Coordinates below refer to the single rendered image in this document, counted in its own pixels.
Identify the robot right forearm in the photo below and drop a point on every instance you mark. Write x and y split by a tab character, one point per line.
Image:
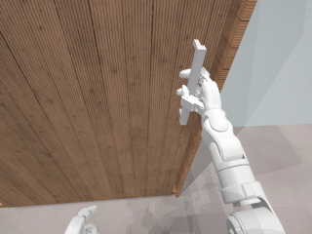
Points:
235	175

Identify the handle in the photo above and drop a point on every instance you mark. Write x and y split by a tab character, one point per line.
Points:
195	71

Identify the left robot hand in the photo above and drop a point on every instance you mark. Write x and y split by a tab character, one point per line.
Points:
77	223

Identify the right robot upper arm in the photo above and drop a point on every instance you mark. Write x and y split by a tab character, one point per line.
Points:
253	221

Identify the right robot hand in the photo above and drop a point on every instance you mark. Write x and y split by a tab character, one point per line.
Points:
206	97

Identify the wardrobe door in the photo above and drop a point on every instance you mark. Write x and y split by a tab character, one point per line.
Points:
88	103

